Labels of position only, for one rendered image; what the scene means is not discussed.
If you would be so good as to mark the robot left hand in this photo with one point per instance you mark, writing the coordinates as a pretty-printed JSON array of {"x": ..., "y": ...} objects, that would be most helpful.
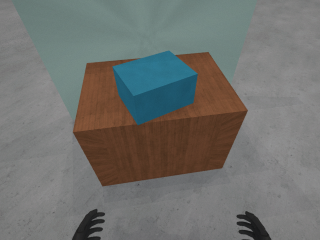
[{"x": 84, "y": 229}]

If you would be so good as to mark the carton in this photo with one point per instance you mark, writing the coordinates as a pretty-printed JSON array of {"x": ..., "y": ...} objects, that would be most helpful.
[{"x": 155, "y": 85}]

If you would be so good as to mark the robot right hand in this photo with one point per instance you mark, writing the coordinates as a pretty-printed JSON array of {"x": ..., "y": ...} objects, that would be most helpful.
[{"x": 258, "y": 230}]

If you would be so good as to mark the pedestal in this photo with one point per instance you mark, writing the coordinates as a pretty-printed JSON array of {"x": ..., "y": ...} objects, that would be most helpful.
[{"x": 195, "y": 138}]

